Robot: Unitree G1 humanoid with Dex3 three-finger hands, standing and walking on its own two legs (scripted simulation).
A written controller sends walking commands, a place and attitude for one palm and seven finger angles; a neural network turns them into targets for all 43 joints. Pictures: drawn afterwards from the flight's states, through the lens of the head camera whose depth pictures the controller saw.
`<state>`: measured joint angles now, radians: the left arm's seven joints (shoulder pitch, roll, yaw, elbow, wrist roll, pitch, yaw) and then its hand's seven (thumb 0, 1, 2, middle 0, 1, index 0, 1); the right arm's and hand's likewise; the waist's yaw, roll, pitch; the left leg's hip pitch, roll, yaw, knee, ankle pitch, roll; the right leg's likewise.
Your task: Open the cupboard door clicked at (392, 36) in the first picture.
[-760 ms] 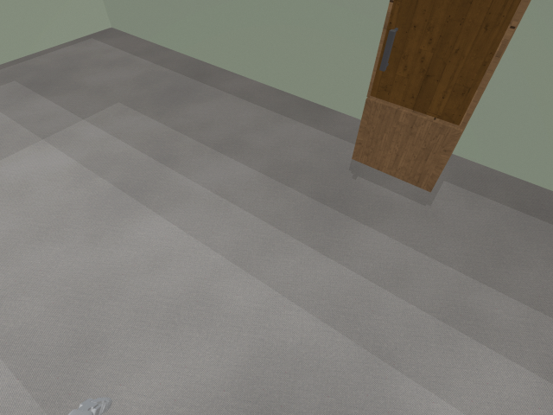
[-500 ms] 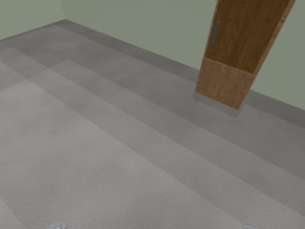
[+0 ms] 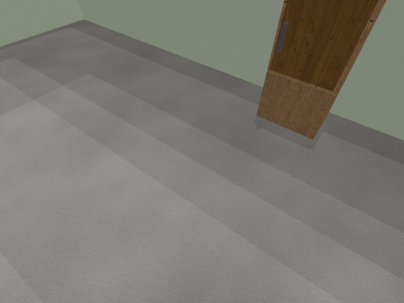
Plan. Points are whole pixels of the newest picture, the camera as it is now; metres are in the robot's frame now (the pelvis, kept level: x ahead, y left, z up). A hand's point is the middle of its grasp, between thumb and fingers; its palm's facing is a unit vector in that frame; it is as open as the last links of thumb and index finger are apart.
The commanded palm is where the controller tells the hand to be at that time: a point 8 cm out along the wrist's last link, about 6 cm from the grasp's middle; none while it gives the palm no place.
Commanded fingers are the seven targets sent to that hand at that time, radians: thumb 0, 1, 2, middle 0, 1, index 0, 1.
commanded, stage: stand and wait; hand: left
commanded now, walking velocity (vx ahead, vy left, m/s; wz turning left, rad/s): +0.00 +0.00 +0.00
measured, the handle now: (283, 36) +1.55 -0.41 -0.11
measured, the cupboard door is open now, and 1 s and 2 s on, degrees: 0 0 0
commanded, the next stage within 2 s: look at it before walking up in 0.12 s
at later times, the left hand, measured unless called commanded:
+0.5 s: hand out of the picture +0.08 +0.25 -0.16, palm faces -0.03 -0.94 -0.33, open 7.3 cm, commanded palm none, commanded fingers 0.00 0.90 0.90 -0.20 -0.30 -0.20 -0.30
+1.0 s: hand out of the picture +0.07 +0.22 -0.17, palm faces -0.04 -0.96 -0.26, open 7.3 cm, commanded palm none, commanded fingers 0.00 0.90 0.90 -0.20 -0.30 -0.20 -0.30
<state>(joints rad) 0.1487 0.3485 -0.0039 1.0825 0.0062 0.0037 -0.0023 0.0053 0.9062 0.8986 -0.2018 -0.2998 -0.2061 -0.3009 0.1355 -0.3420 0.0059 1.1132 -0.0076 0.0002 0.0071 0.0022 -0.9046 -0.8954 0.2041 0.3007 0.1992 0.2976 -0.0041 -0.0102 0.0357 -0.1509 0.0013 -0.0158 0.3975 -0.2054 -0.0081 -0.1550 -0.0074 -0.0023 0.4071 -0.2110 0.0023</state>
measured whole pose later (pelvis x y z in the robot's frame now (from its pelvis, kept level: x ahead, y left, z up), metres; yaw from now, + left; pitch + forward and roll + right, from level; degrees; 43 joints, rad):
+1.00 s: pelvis +0.04 +0.00 -0.01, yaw -2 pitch -1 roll +0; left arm 0.26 0.28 0.00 1.09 0.02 0.02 -0.02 0.00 0.91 0.90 -0.20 -0.30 -0.20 -0.30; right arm 0.21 -0.27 0.01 1.11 -0.02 0.01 0.01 0.00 -0.91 -0.90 0.20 0.30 0.20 0.30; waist 0.01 -0.01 -0.03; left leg -0.14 0.02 0.02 0.47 -0.31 -0.01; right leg -0.17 0.01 0.03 0.50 -0.32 -0.01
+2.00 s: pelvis +0.44 -0.05 -0.01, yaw -16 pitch -2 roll +0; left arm 0.19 0.18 0.07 1.02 0.01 -0.07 0.01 -0.02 0.95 0.90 -0.20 -0.30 -0.21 -0.30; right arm 0.36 -0.13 -0.04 1.13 -0.02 -0.03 -0.01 0.00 -0.91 -0.90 0.20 0.30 0.20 0.30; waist -0.04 0.00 0.07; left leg -0.44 0.14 0.05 1.27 -0.31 0.00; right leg -0.28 0.03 -0.16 0.52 -0.22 -0.10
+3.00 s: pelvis +0.74 -0.12 -0.01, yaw -28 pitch -1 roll +1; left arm 0.14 0.15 0.06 0.99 0.01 0.00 0.02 0.00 0.92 0.90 -0.20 -0.30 -0.20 -0.30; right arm 0.24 -0.18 -0.05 1.05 -0.02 0.04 -0.02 0.00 -0.91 -0.90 0.20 0.30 0.19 0.30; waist -0.03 0.03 0.07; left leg -0.43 0.12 0.08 1.08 -0.42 -0.07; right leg -0.33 -0.02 -0.12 0.52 -0.17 -0.07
